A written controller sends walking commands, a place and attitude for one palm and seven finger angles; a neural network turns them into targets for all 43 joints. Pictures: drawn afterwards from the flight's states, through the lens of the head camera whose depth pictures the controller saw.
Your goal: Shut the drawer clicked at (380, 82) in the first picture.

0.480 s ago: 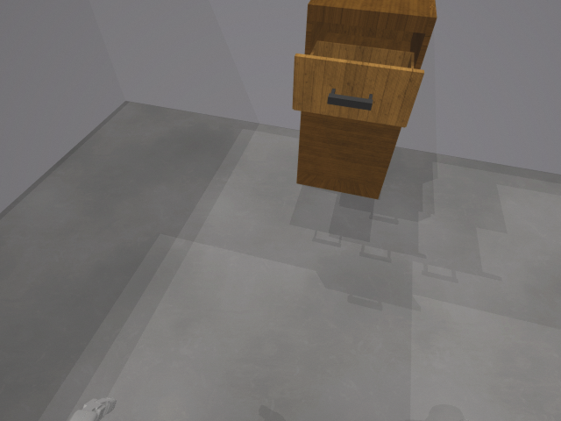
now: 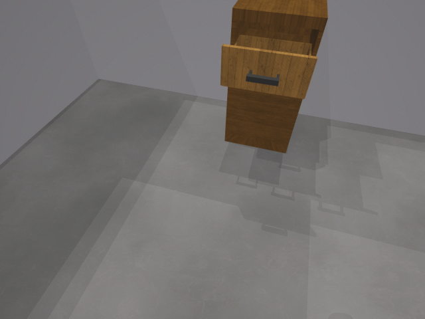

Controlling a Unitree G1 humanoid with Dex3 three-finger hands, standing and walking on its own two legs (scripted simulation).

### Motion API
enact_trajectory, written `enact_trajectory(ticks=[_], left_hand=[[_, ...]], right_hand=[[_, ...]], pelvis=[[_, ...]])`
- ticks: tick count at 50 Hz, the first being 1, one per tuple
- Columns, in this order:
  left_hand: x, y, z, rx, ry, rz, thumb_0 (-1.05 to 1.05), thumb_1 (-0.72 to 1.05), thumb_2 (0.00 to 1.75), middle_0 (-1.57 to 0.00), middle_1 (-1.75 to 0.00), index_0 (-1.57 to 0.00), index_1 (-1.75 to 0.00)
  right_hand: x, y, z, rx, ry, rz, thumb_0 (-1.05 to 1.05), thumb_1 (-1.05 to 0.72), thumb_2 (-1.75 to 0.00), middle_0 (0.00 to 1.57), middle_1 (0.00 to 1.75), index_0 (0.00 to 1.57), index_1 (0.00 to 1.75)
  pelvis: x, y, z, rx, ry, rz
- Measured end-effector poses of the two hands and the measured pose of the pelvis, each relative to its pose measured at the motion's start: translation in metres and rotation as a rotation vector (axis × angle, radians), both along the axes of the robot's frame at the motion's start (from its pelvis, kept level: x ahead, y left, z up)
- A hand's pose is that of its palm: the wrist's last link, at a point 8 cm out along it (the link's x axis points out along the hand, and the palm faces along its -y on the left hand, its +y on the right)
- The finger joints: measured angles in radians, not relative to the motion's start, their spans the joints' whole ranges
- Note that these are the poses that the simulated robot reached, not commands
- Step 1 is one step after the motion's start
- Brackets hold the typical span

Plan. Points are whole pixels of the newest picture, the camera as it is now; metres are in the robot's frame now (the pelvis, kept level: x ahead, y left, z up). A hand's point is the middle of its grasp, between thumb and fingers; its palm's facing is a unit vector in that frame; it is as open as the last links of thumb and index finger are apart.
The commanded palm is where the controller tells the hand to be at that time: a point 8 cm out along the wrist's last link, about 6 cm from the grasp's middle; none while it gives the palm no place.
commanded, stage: stand and wait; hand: left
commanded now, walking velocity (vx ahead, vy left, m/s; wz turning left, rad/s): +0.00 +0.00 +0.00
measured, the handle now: (263, 77) +1.02 -0.14 -0.07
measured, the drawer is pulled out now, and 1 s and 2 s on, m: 0.28 0.28 0.28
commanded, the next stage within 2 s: look at it before walking up in 0.42 s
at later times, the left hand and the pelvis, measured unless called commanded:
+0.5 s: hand out of the picture +0.06 +0.24 -0.15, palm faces -0.03 -0.94 -0.33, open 7.4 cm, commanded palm none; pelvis -0.02 +0.00 +0.00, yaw +0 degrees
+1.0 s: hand out of the picture +0.05 +0.25 -0.16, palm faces -0.03 -0.95 -0.32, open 7.4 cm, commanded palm none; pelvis -0.01 +0.00 +0.00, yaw +0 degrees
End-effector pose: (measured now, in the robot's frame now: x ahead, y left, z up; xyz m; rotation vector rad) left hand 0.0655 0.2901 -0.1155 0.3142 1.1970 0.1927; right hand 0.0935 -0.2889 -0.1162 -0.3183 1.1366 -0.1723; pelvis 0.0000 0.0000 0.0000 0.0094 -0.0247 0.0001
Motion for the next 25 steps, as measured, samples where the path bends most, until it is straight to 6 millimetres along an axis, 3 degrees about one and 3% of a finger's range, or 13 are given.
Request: enact_trajectory(ticks=[11, 25], left_hand=[[-0.015, -0.003, 0.0, 0.003, 0.025, 0.005, 0.0, 0.9, 0.9, -0.2, -0.3, -0.21, -0.3], [-0.01, -0.007, 0.0, -0.013, -0.003, -0.013, 0.0, 0.9, 0.9, -0.2, -0.3, -0.21, -0.3]], right_hand=[[-0.037, -0.009, -0.004, -0.002, 0.072, -0.034, 0.01, -0.9, -0.9, 0.21, 0.3, 0.2, 0.3], [-0.051, -0.006, -0.003, 0.005, 0.078, -0.046, 0.01, -0.9, -0.9, 0.21, 0.3, 0.2, 0.3]], pelvis=[[-0.01, -0.006, 0.002, -0.003, -0.007, -0.002], [-0.017, -0.005, 0.003, -0.005, -0.008, -0.007]])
